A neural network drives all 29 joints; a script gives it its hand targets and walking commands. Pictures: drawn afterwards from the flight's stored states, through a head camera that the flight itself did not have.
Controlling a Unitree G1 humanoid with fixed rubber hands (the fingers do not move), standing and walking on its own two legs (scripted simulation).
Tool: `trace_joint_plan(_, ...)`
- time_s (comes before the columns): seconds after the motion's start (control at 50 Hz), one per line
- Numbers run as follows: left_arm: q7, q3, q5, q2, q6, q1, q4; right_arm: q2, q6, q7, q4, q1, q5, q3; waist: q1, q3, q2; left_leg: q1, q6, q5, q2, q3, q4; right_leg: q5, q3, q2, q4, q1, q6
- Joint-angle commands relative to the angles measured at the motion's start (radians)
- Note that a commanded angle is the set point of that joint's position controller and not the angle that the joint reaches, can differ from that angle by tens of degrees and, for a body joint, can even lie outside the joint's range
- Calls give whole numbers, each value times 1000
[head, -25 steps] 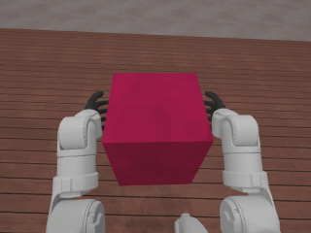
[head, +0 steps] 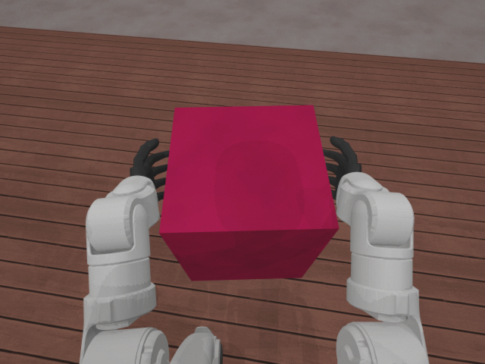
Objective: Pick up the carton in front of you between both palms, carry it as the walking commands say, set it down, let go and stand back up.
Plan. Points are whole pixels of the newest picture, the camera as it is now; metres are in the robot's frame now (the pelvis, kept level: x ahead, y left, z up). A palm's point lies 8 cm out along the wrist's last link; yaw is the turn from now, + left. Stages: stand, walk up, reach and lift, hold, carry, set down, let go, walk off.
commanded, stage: carry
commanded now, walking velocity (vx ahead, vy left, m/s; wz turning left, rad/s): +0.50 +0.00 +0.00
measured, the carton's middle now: (245, 202) +0.38 +0.02 +0.02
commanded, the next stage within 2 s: none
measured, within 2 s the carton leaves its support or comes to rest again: neither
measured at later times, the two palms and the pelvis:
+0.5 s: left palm (192, 66) +0.71 +0.15 +0.05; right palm (326, 70) +0.69 -0.15 +0.06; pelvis +0.34 +0.03 -0.05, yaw +0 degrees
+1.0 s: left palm (198, 12) +1.02 +0.18 +0.02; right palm (300, 12) +1.03 -0.12 +0.01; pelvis +0.67 +0.00 -0.09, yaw +0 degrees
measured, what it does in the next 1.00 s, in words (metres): goes down: left foot 0.04 m lower, then right foot 0.05 m lower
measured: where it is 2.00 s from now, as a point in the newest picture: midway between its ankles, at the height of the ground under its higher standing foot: (247, 149)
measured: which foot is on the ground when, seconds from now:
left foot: up 0.00-0.10, down 0.12-0.62, up 0.64-1.00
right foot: down 0.00-0.14, up 0.16-0.60, down 0.62-1.00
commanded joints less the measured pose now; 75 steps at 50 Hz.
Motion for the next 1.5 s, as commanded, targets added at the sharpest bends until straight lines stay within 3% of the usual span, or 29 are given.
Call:
trace_joint_plan(0.0, -260, -772, -458, -1008, 12, -667, -90, 944, -25, 186, -43, -622, 336, 721, 47, -523, -87, 71, 5, 231, -92, 128, -268, 868, 104, -133, 27, 433, -59)
trace_joint_plan(0.08, -268, -763, -435, -992, 20, -642, 21, 890, -4, 212, 36, -585, 318, 689, -67, -550, -75, 534, 55, 454, -67, 119, -427, 731, 33, -122, 324, 230, 6)
trace_joint_plan(0.1, -270, -756, -428, -984, 20, -644, 50, 869, 1, 221, 51, -588, 321, 676, -99, -553, -11, 693, 44, 563, 30, 39, -381, 496, 27, -89, 465, 83, 25)
trace_joint_plan(0.12, -271, -739, -417, -979, 22, -648, 84, 854, 11, 230, 86, -590, 328, 653, -81, -560, 118, 873, 28, 980, 209, -143, -194, -127, 24, -27, 617, -155, 38)
trace_joint_plan(0.14, -265, -721, -418, -983, 37, -665, 124, 840, 11, 233, 140, -603, 317, 627, -111, -664, 325, 1118, 235, 1016, 378, -439, -137, -388, 111, 63, 890, -419, 69)
trace_joint_plan(0.16, -258, -705, -417, -983, 42, -667, 119, 858, 10, 238, 180, -565, 328, 622, -150, -719, 289, 1136, 322, 546, 404, -575, -220, -360, 153, 28, 991, -545, 49)
trace_joint_plan(0.18, -253, -706, -418, -1004, 39, -719, 88, 918, 3, 247, 166, -595, 356, 631, -149, -644, 186, 1002, 296, 290, 331, -559, -295, -283, 158, -11, 934, -575, 33)
trace_joint_plan(0.22, -238, -691, -411, -1056, 23, -771, 58, 1029, -4, 263, 68, -769, 441, 686, -112, -545, 23, 779, 222, 311, 279, -438, -353, -162, 148, -57, 762, -505, 49)
trace_joint_plan(0.36, -182, -692, -351, -1068, -9, -671, 0, 1092, -29, 265, -6, -781, 520, 727, -131, -582, 112, 825, 125, 722, 177, -189, -300, 64, 75, -62, 449, -518, 76)
trace_joint_plan(0.5, -175, -711, -317, -970, 5, -639, -38, 1017, -26, 269, 2, -692, 503, 738, -194, -512, 114, 853, 85, 694, 49, -61, -193, 451, -46, 45, -45, -354, 39)
trace_joint_plan(0.56, -188, -676, -291, -914, 24, -593, 20, 987, -16, 274, 74, -666, 493, 732, -92, -550, 110, 705, 41, 644, 56, -5, 67, 585, -35, 21, -177, -14, -4)
trace_joint_plan(0.58, -196, -658, -287, -898, 29, -582, 40, 980, -15, 276, 101, -671, 489, 728, -36, -561, 79, 539, 21, 465, 32, 13, 218, 633, 15, -49, -172, 180, -8)
trace_joint_plan(0.6, -204, -635, -285, -882, 35, -585, 64, 978, -14, 276, 124, -688, 476, 715, -42, -587, -57, 286, 18, -179, -25, 21, 385, 1025, 200, -244, 20, 389, -9)
trace_joint_plan(0.62, -207, -613, -277, -849, 40, -598, 120, 989, 0, 273, 164, -691, 478, 694, -17, -666, -224, 22, -30, -531, -118, -31, 595, 1210, 519, -429, 113, 655, -142)
trace_joint_plan(0.64, -213, -607, -287, -851, 43, -584, 150, 986, 7, 265, 173, -703, 470, 679, 16, -722, -231, -131, -24, -530, -90, -77, 762, 869, 648, -486, 72, 729, -273)
trace_joint_plan(0.66, -224, -627, -321, -917, 37, -597, 140, 990, 7, 259, 148, -736, 457, 676, 22, -707, -151, -180, 3, -468, -49, -92, 750, 442, 672, -435, -25, 627, -285)
trace_joint_plan(0.68, -236, -655, -367, -989, 31, -681, 99, 1014, 2, 254, 122, -776, 447, 672, 1, -624, -54, -159, 8, -393, -21, -87, 662, 295, 612, -365, -78, 469, -237)
trace_joint_plan(0.72, -253, -704, -448, -1092, 23, -827, 28, 1038, -11, 236, 81, -794, 429, 652, -35, -533, 23, -45, -6, -314, 7, -80, 479, 375, 474, -309, -116, 244, -162)
trace_joint_plan(0.86, -270, -726, -500, -1114, -6, -767, -11, 1033, -50, 183, 64, -664, 355, 662, 8, -563, -99, -109, -13, -38, -2, 6, 169, 880, 276, -220, -39, 390, -49)
trace_joint_plan(1.0, -265, -731, -475, -1031, -3, -675, 16, 943, -30, 179, 27, -637, 334, 688, 59, -492, -93, 71, 33, 320, -93, 106, -313, 852, 153, -118, 50, 411, -22)
trace_joint_plan(1.06, -266, -725, -460, -1017, 5, -658, 86, 898, -14, 194, 86, -603, 320, 656, -44, -542, -84, 441, 67, 426, -77, 109, -438, 817, 95, -120, 318, 262, 23)
trace_joint_plan(1.08, -269, -722, -453, -1010, 5, -668, 108, 882, -11, 201, 101, -596, 320, 641, -93, -559, -50, 638, 64, 485, 2, 44, -412, 628, 76, -95, 470, 106, 42)
trace_joint_plan(1.1, -271, -706, -442, -1009, 6, -666, 136, 864, -5, 210, 124, -604, 328, 626, -80, -577, 85, 852, 66, 906, 188, -136, -233, -2, 59, -33, 635, -152, 47)
trace_joint_plan(1.12, -266, -687, -440, -1018, 21, -688, 171, 851, -4, 213, 169, -610, 315, 600, -123, -697, 287, 1153, 289, 972, 409, -483, -150, -410, 127, 65, 937, -478, 109)
trace_joint_plan(1.14, -259, -670, -428, -1009, 26, -684, 163, 874, -5, 220, 199, -582, 333, 605, -147, -757, 234, 1141, 352, 488, 403, -595, -220, -364, 164, 19, 1015, -571, 72)
trace_joint_plan(1.18, -244, -668, -418, -1046, 20, -763, 115, 993, -14, 242, 131, -707, 410, 644, -129, -604, 56, 856, 260, 169, 285, -494, -342, -218, 160, -40, 848, -553, 51)
trace_joint_plan(1.26, -207, -647, -375, -1073, 2, -729, 67, 1108, -30, 261, 34, -857, 529, 716, -90, -544, 61, 628, 187, 281, 221, -329, -386, -133, 123, -74, 607, -424, 82)
trace_joint_plan(1.36, -179, -674, -341, -1057, -16, -663, 25, 1099, -42, 263, 15, -782, 530, 723, -134, -583, 113, 796, 146, 666, 172, -205, -297, 95, 83, -68, 412, -527, 79)
trace_joint_plan(1.48, -174, -701, -329, -978, 1, -648, -13, 1024, -34, 262, 23, -701, 506, 727, -193, -523, 115, 854, 117, 649, 70, -104, -205, 372, -11, 14, 33, -438, 52)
